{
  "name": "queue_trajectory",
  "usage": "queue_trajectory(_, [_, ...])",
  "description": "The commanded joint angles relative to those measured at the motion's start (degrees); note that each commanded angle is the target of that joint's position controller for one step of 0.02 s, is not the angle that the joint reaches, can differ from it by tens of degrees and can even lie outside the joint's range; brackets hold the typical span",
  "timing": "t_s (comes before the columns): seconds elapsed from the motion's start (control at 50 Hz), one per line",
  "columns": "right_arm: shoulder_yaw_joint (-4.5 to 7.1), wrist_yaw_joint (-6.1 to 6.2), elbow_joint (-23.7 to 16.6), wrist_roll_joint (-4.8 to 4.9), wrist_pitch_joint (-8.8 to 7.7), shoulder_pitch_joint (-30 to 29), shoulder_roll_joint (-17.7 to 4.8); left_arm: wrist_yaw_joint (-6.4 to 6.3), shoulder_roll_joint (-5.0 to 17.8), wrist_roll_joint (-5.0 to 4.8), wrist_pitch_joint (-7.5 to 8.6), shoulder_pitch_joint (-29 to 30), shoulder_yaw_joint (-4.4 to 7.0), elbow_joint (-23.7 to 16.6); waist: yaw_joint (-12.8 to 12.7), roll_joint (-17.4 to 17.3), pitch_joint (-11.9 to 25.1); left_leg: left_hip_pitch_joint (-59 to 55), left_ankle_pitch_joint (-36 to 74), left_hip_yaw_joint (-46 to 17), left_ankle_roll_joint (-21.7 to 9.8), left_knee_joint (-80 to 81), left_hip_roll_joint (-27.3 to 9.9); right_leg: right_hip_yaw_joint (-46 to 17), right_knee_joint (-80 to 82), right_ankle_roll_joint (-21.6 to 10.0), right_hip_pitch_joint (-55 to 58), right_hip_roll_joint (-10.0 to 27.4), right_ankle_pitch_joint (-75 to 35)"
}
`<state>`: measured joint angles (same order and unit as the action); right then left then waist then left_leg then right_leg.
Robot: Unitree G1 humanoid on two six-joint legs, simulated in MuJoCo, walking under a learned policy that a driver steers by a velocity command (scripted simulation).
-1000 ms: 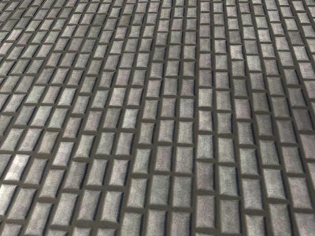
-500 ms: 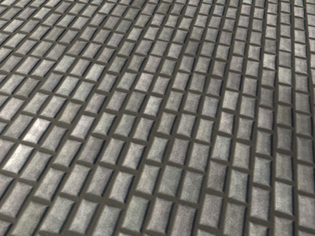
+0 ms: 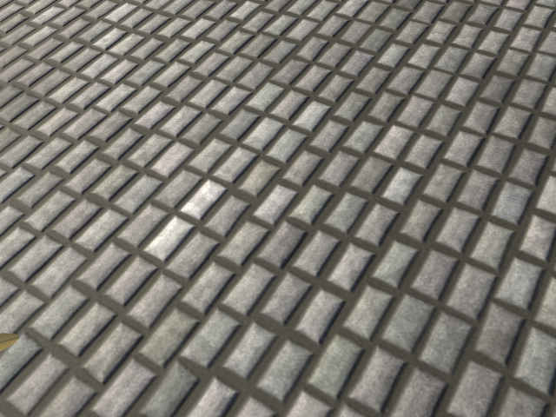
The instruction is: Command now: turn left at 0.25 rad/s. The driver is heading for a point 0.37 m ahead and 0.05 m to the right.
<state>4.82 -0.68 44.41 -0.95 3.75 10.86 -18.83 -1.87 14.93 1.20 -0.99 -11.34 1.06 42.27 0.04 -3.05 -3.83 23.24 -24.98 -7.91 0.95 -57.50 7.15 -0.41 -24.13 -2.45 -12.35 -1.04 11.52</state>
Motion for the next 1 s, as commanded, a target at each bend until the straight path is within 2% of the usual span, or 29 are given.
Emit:
queue_trajectory(0.02, [0.43, -0.27, -1.6, 0.22, 0.03, 2.1, -3.3, -0.08, 7.3, -0.12, 1.23, 0.9, 1.70, -2.6, 0.1, 11.3, 4.4, 1.8, -0.1, 1.0, 1.4, 1.2, -1.1, -10.6, 7.0, -8.8, 6.3, 12.1, -17.0])
queue_trajectory(0.08, [-0.82, 0.06, -1.1, 0.39, 0.38, 0.3, -1.5, 0.24, 7.8, -0.01, 1.19, -0.8, 1.77, -1.0, -1.2, 12.5, 5.0, -3.1, -2.3, 3.3, 1.1, 12.9, -2.7, -10.6, 6.1, -9.1, 7.1, 12.5, -14.7])
queue_trajectory(0.12, [-1.26, 0.48, -0.5, 0.78, 0.37, -0.2, -1.5, 0.68, 8.8, 0.35, 0.74, -1.4, 2.10, 0.0, -1.8, 14.0, 5.0, -7.3, -2.7, 6.0, 0.2, 20.3, -2.9, -10.9, 5.3, -9.3, 6.1, 12.4, -15.1])
queue_trajectory(0.16, [-1.66, 0.97, 1.1, 0.91, -0.08, 2.1, -0.9, 0.93, 9.2, 0.09, 0.18, -1.4, 2.22, 1.0, -0.2, 13.2, 5.0, -12.6, 4.4, 7.8, -1.1, 31.3, -3.1, -10.7, 3.0, -8.2, 4.6, 11.8, -18.4])
queue_trajectory(0.18, [-1.99, 1.27, 2.0, 0.68, -0.64, 3.5, -0.6, 0.94, 9.0, -0.17, 0.04, -1.5, 2.14, 1.6, 1.0, 11.4, 4.9, -17.5, 13.1, 7.4, -1.8, 40.6, -3.9, -10.0, 1.5, -6.2, 2.3, 11.3, -19.1])
queue_trajectory(0.2, [-1.93, 1.68, 2.2, -0.03, -1.41, 3.1, -2.2, 0.97, 8.0, -0.23, 0.38, -2.6, 1.88, 1.9, 0.5, 8.7, 6.1, -22.9, 17.7, 2.3, -2.8, 43.1, -7.4, -9.8, 0.5, -3.3, -1.4, 10.6, -16.0])
queue_trajectory(0.22, [-1.80, 2.15, 1.8, -1.15, -2.31, 3.6, -5.5, 1.34, 5.6, -0.36, 0.83, -3.5, 1.25, 0.9, -0.7, 0.1, 8.7, -27.3, 21.5, -8.9, -4.5, 44.4, -17.6, -5.9, -5.3, -0.7, -5.5, 7.2, -7.2])
queue_trajectory(0.24, [-2.17, 1.93, 2.6, -0.16, -2.64, -1.4, -5.3, 0.99, 3.2, -1.08, 0.41, -2.4, 0.49, 1.4, -2.6, -6.6, 3.9, -14.0, 28.2, -9.6, -8.6, 41.8, -21.1, -1.9, 0.4, 0.6, -0.6, 2.8, 4.7])
queue_trajectory(0.26, [-3.00, 1.61, 2.0, -0.01, -3.14, -4.1, -2.2, 0.69, 5.0, -0.41, 0.10, -1.8, 0.71, 2.7, -2.6, -3.9, 2.9, -12.7, 24.1, -7.8, -8.1, 41.7, -18.5, -2.2, 1.4, 1.0, 3.0, 3.4, 2.5])
queue_trajectory(0.28, [-3.36, 1.58, 2.5, 0.00, -3.49, -3.8, -1.5, 0.75, 5.5, -0.27, 0.15, -1.1, 0.93, 3.7, -1.8, -3.7, 2.7, -12.1, 20.1, -6.3, -6.5, 41.8, -16.0, -2.8, 2.6, 1.1, 4.2, 3.2, -1.1])
queue_trajectory(0.3, [-3.42, 1.79, 3.5, -0.20, -3.53, -2.7, -1.8, 0.94, 6.1, -0.47, 0.34, -1.2, 1.09, 4.6, -1.4, -3.3, 2.1, -11.9, 18.3, -5.0, -5.4, 42.2, -14.0, -3.2, 3.2, 1.2, 5.3, 3.7, -4.1])
queue_trajectory(0.32, [-3.45, 2.16, 4.5, 0.15, -3.78, -1.2, -2.3, 1.12, 6.8, -0.31, 0.41, -1.5, 1.40, 5.4, -1.1, -3.2, 1.8, -12.2, 19.1, -4.3, -4.9, 42.2, -13.2, -3.6, 3.1, 1.1, 5.7, 4.2, -6.3])
queue_trajectory(0.34, [-3.46, 2.31, 5.7, 0.41, -3.91, -0.1, -2.4, 1.22, 6.0, -0.35, 0.64, -2.4, 1.13, 6.4, -1.2, -2.9, 2.3, -13.2, 19.8, -3.5, -4.6, 41.9, -12.6, -3.9, 3.7, 1.0, 5.9, 4.8, -7.5])
queue_trajectory(0.42, [-3.84, 2.43, 8.4, 0.51, -4.00, 1.0, -1.4, 0.89, 4.9, -0.45, 0.77, -3.2, 0.74, 10.2, -0.9, 0.8, 1.3, -13.8, 18.6, -2.8, -4.8, 41.7, -12.2, -4.1, 5.0, 1.3, 5.3, 5.1, -7.2])
queue_trajectory(0.56, [-4.16, 2.71, 12.2, 0.44, -4.28, 1.4, -1.0, 0.61, 3.8, -0.53, 0.73, -3.8, 0.30, 15.1, -1.0, 2.8, 1.1, -13.9, 18.2, -1.5, -4.9, 41.8, -11.6, -4.8, 5.4, 1.2, 5.3, 5.6, -7.7])
queue_trajectory(0.6, [-3.66, 3.16, 12.4, 0.32, -4.26, 1.2, -2.2, 0.65, 4.7, -0.70, 0.71, -2.2, 0.52, 15.0, -0.6, 2.9, 0.9, -14.8, 18.8, -0.5, -5.1, 40.7, -11.5, -5.2, 3.5, 0.8, 3.0, 4.9, -8.4])
queue_trajectory(0.64, [-2.81, 3.72, 12.4, 0.37, -3.98, 1.8, -3.9, 0.77, 5.3, -0.89, 0.59, -0.9, 0.82, 14.1, -0.2, 1.7, 1.7, -15.9, 19.7, -0.3, -6.0, 39.5, -12.3, -4.9, -0.2, 0.6, -0.4, 3.5, -7.8])
queue_trajectory(0.68, [-1.88, 4.15, 12.6, 0.38, -3.44, 3.4, -5.0, 0.84, 4.9, -0.81, 0.27, -0.8, 0.96, 13.4, 0.1, -0.2, 1.7, -16.0, 19.5, -1.1, -8.0, 38.9, -14.7, -3.7, -5.4, 0.5, -4.4, 1.5, -5.2])
queue_trajectory(0.74, [-0.92, 4.70, 11.6, -0.06, -2.63, 3.3, -5.3, 0.86, 4.0, 0.00, -0.35, -2.1, 1.23, 12.5, -0.1, -4.4, 1.2, -12.6, 22.3, -4.0, -12.9, 38.6, -21.5, -1.3, -17.2, -0.6, -8.2, -0.2, 7.6])
queue_trajectory(0.78, [-1.05, 4.85, 10.2, -0.46, -2.73, 1.8, -4.3, 0.84, 3.7, 0.22, -0.85, -2.4, 1.68, 12.1, -0.1, -4.1, 0.1, -11.7, 32.5, -5.1, -16.6, 37.6, -26.1, 0.3, -25.9, -1.5, -11.3, 0.6, 19.9])
queue_trajectory(0.8, [-1.03, 4.83, 10.0, -0.67, -2.87, 1.6, -4.4, 0.89, 3.0, 0.14, -0.95, -1.9, 1.60, 11.6, -0.3, -2.5, -0.2, -12.5, 36.4, -3.9, -16.4, 36.9, -26.4, 0.6, -25.4, -1.6, -12.2, 1.7, 20.8])
queue_trajectory(0.84, [-0.69, 4.70, 9.6, -0.83, -2.95, 0.3, -5.5, 0.99, 2.2, -0.26, -0.65, -2.5, 1.52, 11.2, -0.7, -2.5, 1.3, -13.9, 40.2, 0.2, -13.3, 33.5, -24.1, 2.1, -19.5, -1.4, -8.8, 1.6, 16.2])
queue_trajectory(0.88, [-0.38, 4.30, 9.4, -0.37, -2.46, -0.9, -6.2, 1.15, 2.5, -0.52, -0.12, -5.4, 1.95, 11.7, -2.3, -2.5, 3.4, -13.0, 36.5, 5.0, -9.5, 26.6, -20.8, 3.8, -7.8, -1.5, -1.8, -0.6, 6.6])
queue_trajectory(0.9, [-0.33, 3.86, 9.9, -0.42, -2.28, 1.4, -5.6, 1.18, 4.9, -0.32, 0.42, -5.6, 2.75, 11.3, -2.5, 3.0, 3.8, -10.3, 27.4, 8.7, -6.2, 17.9, -17.3, -2.6, 1.2, -2.3, 2.3, 0.8, -0.5])
queue_trajectory(0.92, [-1.27, 3.37, 6.9, -0.26, -2.17, 2.2, -1.8, 0.99, 13.7, 0.30, 1.03, -5.9, 4.77, 9.4, -1.1, 18.5, 5.1, 4.1, 0.1, 14.8, -0.9, 2.7, -8.3, -27.7, 7.4, -7.7, 9.2, 17.6, -19.1])
queue_trajectory(0.94, [-1.55, 4.09, 5.4, -0.05, -1.26, -1.5, -1.5, 1.72, 13.8, -0.33, 0.74, -10.1, 4.69, 10.6, -3.3, 16.1, 6.9, 6.3, -14.0, 7.8, -1.1, -5.3, -4.1, -34.1, 8.0, -14.5, 7.4, 22.4, -30.4])
queue_trajectory(0.96, [-1.52, 4.14, 6.0, 0.00, -0.81, -0.8, -2.0, 1.76, 12.1, -0.63, 0.48, -9.3, 4.61, 10.6, -1.7, 9.3, 4.8, 7.1, -10.7, 5.4, -1.3, -9.6, -6.2, -29.4, 6.8, -15.4, 6.5, 20.2, -26.9])
queue_trajectory(0.98, [-1.56, 3.88, 6.5, 0.29, -0.98, -1.3, -1.8, 1.42, 10.2, -0.74, 0.20, -5.8, 4.39, 9.6, -0.9, 6.0, 2.0, 8.0, -5.4, 4.8, -1.3, -9.6, -7.6, -24.1, 6.7, -14.0, 4.4, 16.7, -22.3])
queue_trajectory(1.0, [-1.47, 3.62, 6.5, 0.20, -1.48, -2.0, -2.2, 1.04, 9.0, -0.64, -0.24, -2.6, 4.14, 8.3, 0.0, 5.6, 1.3, 8.6, -1.2, 4.5, -1.2, -7.4, -8.5, -21.0, 7.0, -11.4, 4.5, 13.1, -18.5])
